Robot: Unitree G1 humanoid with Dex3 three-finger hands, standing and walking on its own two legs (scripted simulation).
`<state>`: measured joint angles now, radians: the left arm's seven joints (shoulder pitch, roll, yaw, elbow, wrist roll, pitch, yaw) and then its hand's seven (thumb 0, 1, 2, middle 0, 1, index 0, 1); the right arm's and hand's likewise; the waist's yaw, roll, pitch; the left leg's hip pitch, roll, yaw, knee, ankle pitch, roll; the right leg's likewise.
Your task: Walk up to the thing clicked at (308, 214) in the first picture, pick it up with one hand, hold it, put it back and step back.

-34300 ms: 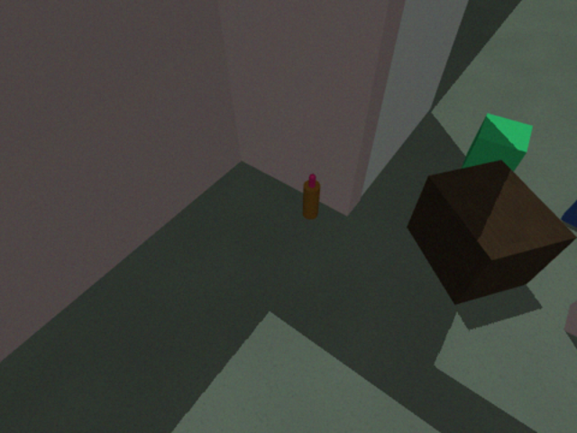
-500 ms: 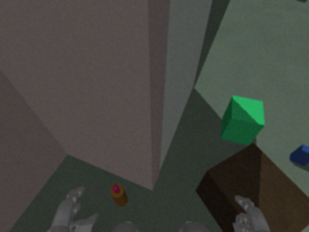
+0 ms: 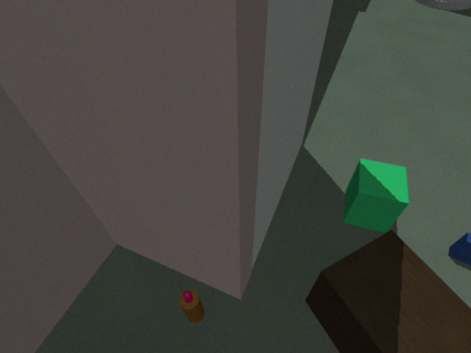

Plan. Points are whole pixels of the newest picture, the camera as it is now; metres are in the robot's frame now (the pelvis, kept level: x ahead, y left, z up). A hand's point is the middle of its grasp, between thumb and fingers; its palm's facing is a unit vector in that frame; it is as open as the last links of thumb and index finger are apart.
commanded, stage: stand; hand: left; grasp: from the side
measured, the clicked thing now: (191, 304) +0.37 +0.20 -0.65
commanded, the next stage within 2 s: step back in 1.62 s
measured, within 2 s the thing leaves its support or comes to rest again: neither
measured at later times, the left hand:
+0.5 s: hand out of the picture +0.06 +0.24 -0.15, palm faces -0.01 -0.94 -0.35, open 7.3 cm
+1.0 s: hand out of the picture +0.08 +0.24 -0.15, palm faces -0.02 -0.94 -0.35, open 7.3 cm
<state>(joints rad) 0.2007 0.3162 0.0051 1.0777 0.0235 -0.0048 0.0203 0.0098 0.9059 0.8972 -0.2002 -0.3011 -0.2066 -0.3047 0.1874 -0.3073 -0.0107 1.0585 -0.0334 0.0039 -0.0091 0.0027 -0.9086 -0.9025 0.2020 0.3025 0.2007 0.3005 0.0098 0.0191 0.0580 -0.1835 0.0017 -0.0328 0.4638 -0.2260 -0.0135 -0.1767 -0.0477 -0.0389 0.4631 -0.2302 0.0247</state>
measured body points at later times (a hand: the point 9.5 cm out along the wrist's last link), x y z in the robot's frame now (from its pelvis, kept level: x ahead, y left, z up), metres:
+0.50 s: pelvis +0.00 -0.01 +0.01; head +0.01 -0.01 +0.46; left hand +0.06 +0.29 -0.13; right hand +0.06 -0.30 -0.14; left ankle +0.02 +0.13 -0.74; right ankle +0.01 -0.13 -0.74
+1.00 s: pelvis +0.01 -0.01 +0.01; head +0.02 -0.02 +0.46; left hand +0.08 +0.29 -0.12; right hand +0.07 -0.31 -0.13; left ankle +0.02 +0.13 -0.74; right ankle +0.01 -0.13 -0.74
